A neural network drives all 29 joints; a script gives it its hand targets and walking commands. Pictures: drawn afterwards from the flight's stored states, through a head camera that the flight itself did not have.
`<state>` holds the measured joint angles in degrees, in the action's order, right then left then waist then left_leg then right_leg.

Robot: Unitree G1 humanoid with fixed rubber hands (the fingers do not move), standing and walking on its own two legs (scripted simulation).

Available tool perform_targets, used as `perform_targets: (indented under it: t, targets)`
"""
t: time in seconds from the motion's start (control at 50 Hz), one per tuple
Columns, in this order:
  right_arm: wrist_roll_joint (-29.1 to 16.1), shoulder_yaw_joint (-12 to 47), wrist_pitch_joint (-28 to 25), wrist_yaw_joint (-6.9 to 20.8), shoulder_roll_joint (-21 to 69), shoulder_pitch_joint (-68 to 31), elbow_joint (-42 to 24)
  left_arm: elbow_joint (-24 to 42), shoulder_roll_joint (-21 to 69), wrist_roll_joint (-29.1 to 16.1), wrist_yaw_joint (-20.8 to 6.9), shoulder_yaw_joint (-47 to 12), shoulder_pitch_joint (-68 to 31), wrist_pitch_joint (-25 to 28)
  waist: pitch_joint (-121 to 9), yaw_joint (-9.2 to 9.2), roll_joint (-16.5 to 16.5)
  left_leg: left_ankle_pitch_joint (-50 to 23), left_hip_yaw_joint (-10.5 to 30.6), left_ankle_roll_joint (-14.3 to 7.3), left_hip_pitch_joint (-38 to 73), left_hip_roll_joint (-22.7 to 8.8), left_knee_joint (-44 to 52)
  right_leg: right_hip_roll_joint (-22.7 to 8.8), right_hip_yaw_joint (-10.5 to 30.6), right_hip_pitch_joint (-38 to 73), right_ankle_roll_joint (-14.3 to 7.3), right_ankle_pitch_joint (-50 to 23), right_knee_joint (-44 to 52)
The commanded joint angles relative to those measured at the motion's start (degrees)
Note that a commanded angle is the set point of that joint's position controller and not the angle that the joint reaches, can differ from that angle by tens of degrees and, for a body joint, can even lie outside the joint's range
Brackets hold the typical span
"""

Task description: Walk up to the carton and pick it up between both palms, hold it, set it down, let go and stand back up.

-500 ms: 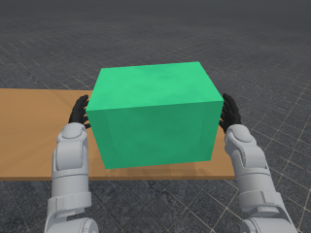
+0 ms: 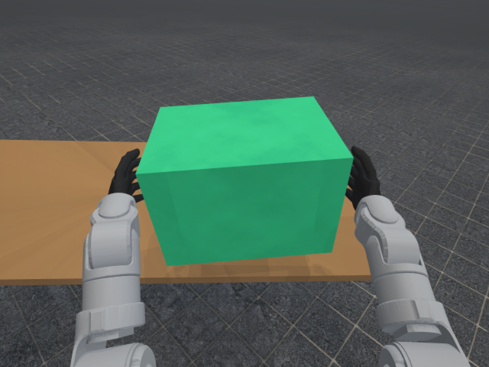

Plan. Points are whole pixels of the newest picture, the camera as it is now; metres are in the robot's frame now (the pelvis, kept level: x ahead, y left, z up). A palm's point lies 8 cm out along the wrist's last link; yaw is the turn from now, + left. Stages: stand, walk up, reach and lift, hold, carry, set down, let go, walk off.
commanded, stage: hold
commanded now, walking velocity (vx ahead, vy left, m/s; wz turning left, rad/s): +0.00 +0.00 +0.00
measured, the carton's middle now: (243, 177) +0.43 +0.00 +0.16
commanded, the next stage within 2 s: set down in 0.14 s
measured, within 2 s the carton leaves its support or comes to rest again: neither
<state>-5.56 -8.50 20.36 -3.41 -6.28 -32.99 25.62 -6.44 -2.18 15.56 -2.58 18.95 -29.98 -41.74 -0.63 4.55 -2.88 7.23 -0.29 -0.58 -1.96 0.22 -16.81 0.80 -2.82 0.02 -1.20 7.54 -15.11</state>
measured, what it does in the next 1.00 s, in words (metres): stands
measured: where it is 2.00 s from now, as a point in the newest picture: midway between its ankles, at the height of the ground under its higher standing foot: outside the picture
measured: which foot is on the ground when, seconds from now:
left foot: down 0.00-1.00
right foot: down 0.00-1.00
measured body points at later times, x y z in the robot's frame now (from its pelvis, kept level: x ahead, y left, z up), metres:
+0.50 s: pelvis +0.01 +0.00 +0.00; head -0.05 +0.02 +0.44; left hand +0.37 +0.20 +0.17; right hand +0.37 -0.19 +0.20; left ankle +0.03 +0.11 -0.75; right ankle +0.02 -0.10 -0.75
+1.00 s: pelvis +0.04 -0.01 +0.00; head +0.00 +0.02 +0.45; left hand +0.41 +0.19 +0.13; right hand +0.40 -0.19 +0.16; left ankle +0.03 +0.11 -0.75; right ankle +0.02 -0.10 -0.75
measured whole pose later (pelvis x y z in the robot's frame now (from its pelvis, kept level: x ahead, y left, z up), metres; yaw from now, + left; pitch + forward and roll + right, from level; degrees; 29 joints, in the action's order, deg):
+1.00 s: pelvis +0.04 -0.01 +0.00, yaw +0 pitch -8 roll +0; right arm 0.3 -12.5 -1.9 -6.4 -1.9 -30.4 33.4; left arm -19.3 -1.7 17.4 -3.0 19.2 -28.7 -25.2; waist 2.8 2.9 -3.7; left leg 10.7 -0.4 0.0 2.0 -0.1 -17.1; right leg 0.8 -3.9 4.3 -1.3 11.0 -15.0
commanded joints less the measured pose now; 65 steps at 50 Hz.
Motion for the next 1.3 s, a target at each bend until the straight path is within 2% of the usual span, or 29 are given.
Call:
perform_targets:
  t: [0.0, 0.04, 0.06, 0.08, 0.12, 0.14, 0.22, 0.3, 0.4, 0.46, 0.5, 0.58, 0.66, 0.72, 0.76, 0.8, 0.84, 0.9, 0.94, 1.04, 1.12, 1.2, 1.28]
  targets:
    - [-5.41, 19.96, -3.99, 10.24, 22.96, -41.12, -17.47, 11.91, 21.00, -10.62, -10.49, -23.93, -39.75, 5.57, -22.18, 0.34, 3.54, -9.46, -1.30, 1.39, 6.14, 1.71, 1.31, 1.22, -0.92, 3.55, 1.43, -7.80, 1.44]
    - [-5.64, 19.99, -4.15, 10.28, 22.92, -41.61, -17.89, 11.14, 20.63, -10.30, -10.54, -23.53, -39.74, 5.55, -21.89, -0.20, 3.47, -9.02, -1.35, 1.35, 5.67, 1.71, 1.24, 1.08, -0.85, 3.65, 1.52, -7.30, 1.61]
    - [-5.08, 19.27, -3.97, 10.32, 22.59, -41.40, -16.29, 9.54, 20.50, -10.08, -10.58, -23.05, -39.64, 5.39, -20.21, -0.04, 3.51, -7.75, -1.32, 1.27, 5.58, 1.71, 1.74, 0.97, -0.76, 2.81, 1.37, -5.96, 1.89]
    - [-4.89, 19.17, -4.04, 10.21, 22.54, -40.84, -17.43, 11.48, 20.57, -10.27, -10.44, -23.41, -39.98, 5.52, -21.00, 0.03, 3.57, -7.84, -1.53, 1.24, 5.28, 1.79, 1.66, 1.04, -0.81, 3.08, 1.50, -6.33, 1.66]
    - [-4.86, 19.31, -4.10, 10.15, 22.72, -41.25, -17.40, 10.35, 20.74, -10.17, -10.43, -23.08, -39.60, 5.42, -20.98, 0.08, 3.20, -8.09, -1.26, 1.07, 5.62, 1.67, 1.68, 0.93, -0.79, 3.00, 1.53, -6.90, 1.73]
    - [-5.89, 19.72, -4.66, 9.27, 25.13, -43.03, -19.03, 10.37, 22.16, -10.31, -10.94, -24.22, -39.59, 5.57, -23.20, -0.56, 3.98, -6.96, -1.52, 1.43, 6.53, 1.79, 0.05, 1.09, -0.89, 3.15, 2.61, -7.12, 0.70]
    - [-4.14, 18.88, -5.70, 8.16, 25.78, -44.45, -18.16, 8.09, 22.72, -9.59, -11.78, -23.49, -41.54, 6.97, -21.52, -0.14, 3.48, -2.98, -1.61, 1.07, 4.71, 1.79, 0.87, 0.90, -1.19, 3.18, 2.95, -4.33, 0.91]
    - [-1.60, 17.69, -9.29, 8.37, 25.52, -42.52, -16.20, 6.16, 21.51, -7.09, -12.47, -21.01, -39.92, 9.91, -19.55, -0.94, 3.11, -4.07, -2.21, 0.87, 4.97, 1.67, 1.21, 0.88, -2.09, 3.73, 3.30, -4.66, 0.74]
    - [3.71, 13.97, -15.86, 8.69, 23.99, -39.46, -10.61, 0.95, 20.92, -4.35, -13.45, -18.28, -38.32, 14.67, -14.69, -0.71, 2.87, -2.01, -3.32, 1.03, 6.43, 1.16, 2.91, 0.33, -3.49, 2.38, 3.25, -0.18, 1.91]
    - [5.68, 13.26, -19.23, 8.81, 23.34, -37.71, -8.22, -0.32, 21.42, -3.71, -13.04, -18.86, -37.33, 16.85, -13.44, -0.67, 3.90, -3.15, -3.59, 1.50, 7.68, 0.72, 2.87, 0.18, -4.10, 1.70, 2.88, 0.84, 2.26]
    - [6.83, 12.87, -20.65, 8.82, 23.62, -37.11, -6.24, -1.40, 21.42, -3.18, -12.83, -17.97, -37.19, 17.82, -11.64, -1.11, 2.83, -3.51, -3.83, 1.38, 7.60, 0.49, 3.13, 0.23, -4.51, 1.54, 3.08, 1.21, 2.46]
    - [7.41, 14.24, -23.76, 8.83, 24.93, -36.73, -5.42, 1.37, 22.46, -5.18, -11.36, -21.43, -40.08, 21.00, -18.33, -1.03, 2.91, -10.71, -3.87, 2.55, 11.43, 0.30, 1.10, 0.70, -5.06, 1.69, 3.20, -4.29, 1.26]
    - [6.39, 17.03, -25.89, 8.59, 26.49, -36.69, -6.25, 3.78, 23.65, -7.12, -9.50, -25.61, -41.83, 24.01, -24.88, -1.16, 4.06, -21.28, -3.32, 3.82, 14.15, 0.25, -1.95, 1.05, -4.58, 4.44, 3.36, -14.75, -0.22]
    - [6.29, 18.74, -26.44, 7.83, 27.47, -36.39, -6.97, 4.12, 24.17, -7.50, -9.12, -26.97, -41.82, 24.81, -27.16, -1.58, 4.32, -24.61, -3.31, 3.92, 13.75, 0.68, -2.51, 0.91, -3.99, 7.99, 4.01, -21.00, -1.32]
    - [5.87, 19.35, -26.24, 7.24, 27.68, -35.96, -6.76, 3.74, 24.08, -7.44, -9.17, -26.71, -40.92, 24.73, -26.37, -1.78, 3.50, -25.84, -3.13, 3.94, 12.25, 0.96, -2.77, 0.71, -3.62, 9.84, 4.41, -24.15, -1.87]
    - [5.85, 19.42, -25.29, 6.81, 27.70, -35.09, -5.14, 2.07, 23.52, -6.19, -9.73, -24.94, -39.88, 23.93, -23.51, -1.99, 3.10, -23.27, -3.25, 3.34, 10.21, 1.26, -1.81, 0.15, -3.16, 11.74, 4.89, -25.58, -2.21]
    - [5.75, 18.73, -25.06, 6.49, 27.27, -34.42, -5.78, 1.74, 23.51, -5.57, -10.56, -24.28, -38.92, 23.18, -21.99, -1.45, 3.15, -21.36, -3.47, 3.10, 8.65, 1.33, -1.08, -0.11, -2.90, 12.96, 4.96, -26.00, -2.16]
    - [5.54, 19.22, -25.51, 6.28, 26.89, -34.04, -6.92, 2.74, 23.59, -5.42, -10.71, -24.40, -38.61, 23.37, -24.48, -1.84, 3.77, -24.64, -3.45, 3.48, 9.78, 1.51, -1.98, 0.08, -3.15, 14.06, 4.88, -28.94, -2.69]
    - [5.60, 18.43, -25.51, 6.33, 26.66, -34.30, -5.29, 1.07, 22.73, -5.18, -10.83, -23.21, -39.33, 23.68, -22.54, -1.87, 3.12, -22.43, -3.55, 3.37, 9.50, 1.33, -1.70, -0.05, -3.36, 13.03, 4.76, -26.53, -2.24]
    - [9.46, 13.27, -26.43, 7.00, 25.72, -34.81, -0.94, -6.01, 22.69, -3.50, -11.56, -19.74, -40.31, 24.49, -18.11, -1.74, 2.73, -17.02, -4.59, 2.92, 8.82, 0.82, 0.19, -0.29, -4.27, 9.53, 4.47, -18.90, -0.85]
    - [11.47, 10.38, -27.78, 7.32, 26.82, -37.41, 2.18, -9.98, 22.41, -3.11, -11.10, -17.90, -43.63, 26.57, -18.72, -2.74, 2.39, -14.64, -5.20, 2.69, 8.23, 0.67, 0.72, -0.62, -4.55, 8.18, 4.49, -15.84, -0.43]
    - [13.97, 7.16, -29.42, 7.91, 27.47, -38.25, 6.86, -13.18, 23.76, -3.83, -9.78, -18.50, -47.33, 29.89, -22.11, -2.29, 4.31, -17.06, -5.33, 3.67, 10.72, 0.07, -0.07, -0.38, -4.89, 5.67, 4.03, -15.08, -0.32]
    - [15.49, 5.44, -30.19, 8.62, 28.76, -41.11, 10.16, -17.83, 23.27, -3.90, -8.98, -16.68, -50.60, 32.39, -23.62, -3.58, 2.05, -15.76, -5.59, 2.98, 9.80, -0.11, 0.53, -0.40, -4.81, 5.52, 4.15, -14.04, -0.29]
